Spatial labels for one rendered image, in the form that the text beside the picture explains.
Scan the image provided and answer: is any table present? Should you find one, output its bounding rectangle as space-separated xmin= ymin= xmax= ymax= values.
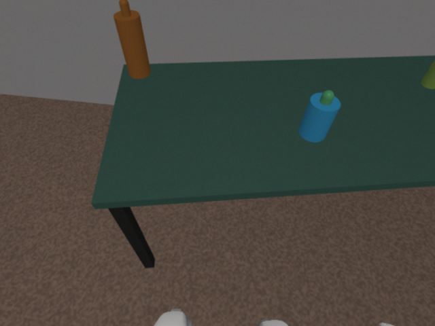
xmin=91 ymin=56 xmax=435 ymax=268

